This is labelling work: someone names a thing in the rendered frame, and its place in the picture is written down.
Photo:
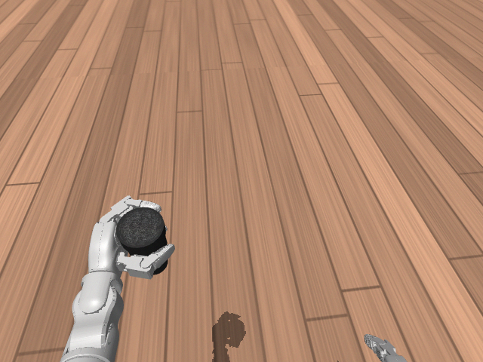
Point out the cup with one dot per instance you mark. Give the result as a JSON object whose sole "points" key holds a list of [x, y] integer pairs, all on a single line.
{"points": [[142, 231]]}

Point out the left robot arm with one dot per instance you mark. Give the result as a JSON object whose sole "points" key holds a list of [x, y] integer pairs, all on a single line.
{"points": [[96, 309]]}

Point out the right robot hand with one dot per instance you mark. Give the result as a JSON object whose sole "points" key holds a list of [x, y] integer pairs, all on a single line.
{"points": [[385, 350]]}

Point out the left robot hand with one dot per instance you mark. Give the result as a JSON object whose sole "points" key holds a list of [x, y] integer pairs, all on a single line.
{"points": [[106, 253]]}

